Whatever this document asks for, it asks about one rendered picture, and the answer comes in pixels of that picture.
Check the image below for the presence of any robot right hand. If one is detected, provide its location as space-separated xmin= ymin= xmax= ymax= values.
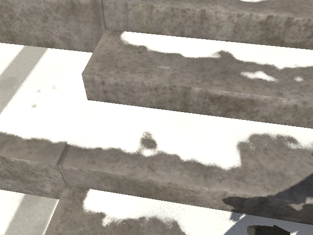
xmin=246 ymin=225 xmax=291 ymax=235

